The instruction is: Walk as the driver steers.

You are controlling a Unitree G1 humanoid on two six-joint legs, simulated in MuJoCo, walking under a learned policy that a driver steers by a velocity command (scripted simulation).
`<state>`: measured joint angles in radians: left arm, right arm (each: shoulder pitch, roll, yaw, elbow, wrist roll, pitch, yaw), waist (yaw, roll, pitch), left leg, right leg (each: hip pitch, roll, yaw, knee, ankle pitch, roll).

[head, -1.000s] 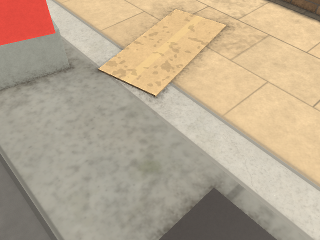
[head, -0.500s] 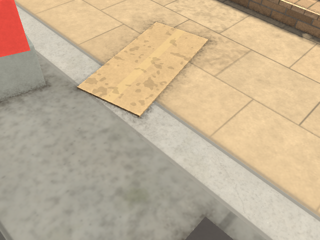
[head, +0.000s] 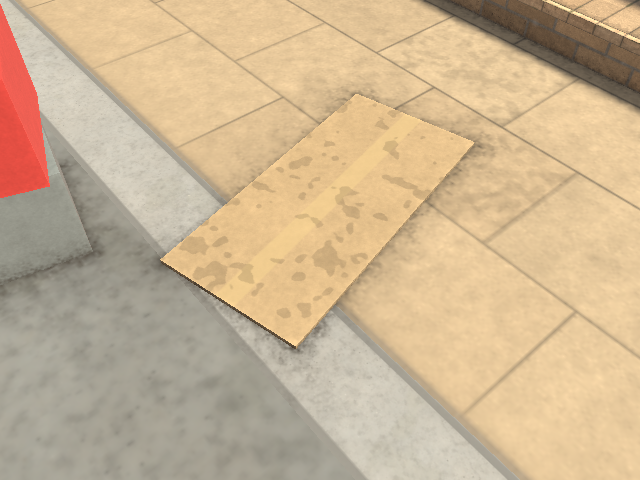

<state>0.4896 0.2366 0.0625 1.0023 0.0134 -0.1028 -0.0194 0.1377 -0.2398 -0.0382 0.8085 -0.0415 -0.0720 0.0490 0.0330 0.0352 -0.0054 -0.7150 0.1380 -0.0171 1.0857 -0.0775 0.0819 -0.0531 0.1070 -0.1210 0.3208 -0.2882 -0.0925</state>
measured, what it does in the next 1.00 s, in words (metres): walks ahead: left foot, then right foot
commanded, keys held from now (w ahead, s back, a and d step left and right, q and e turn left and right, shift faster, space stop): w+shift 0.50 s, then shift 0.50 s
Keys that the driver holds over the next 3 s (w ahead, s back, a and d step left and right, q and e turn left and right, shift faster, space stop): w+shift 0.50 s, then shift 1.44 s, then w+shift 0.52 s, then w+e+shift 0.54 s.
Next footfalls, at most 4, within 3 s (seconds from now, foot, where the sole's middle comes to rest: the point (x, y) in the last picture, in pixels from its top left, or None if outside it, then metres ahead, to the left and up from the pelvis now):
0.22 left None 0.44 0.08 -0.79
0.66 right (384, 327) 0.90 -0.10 -0.79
1.04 left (304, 298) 0.98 0.11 -0.77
2.46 left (293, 214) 1.27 0.15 -0.77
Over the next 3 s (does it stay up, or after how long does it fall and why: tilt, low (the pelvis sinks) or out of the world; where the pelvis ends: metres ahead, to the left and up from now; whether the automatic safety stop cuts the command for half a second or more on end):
stays up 1.57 0.05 -0.04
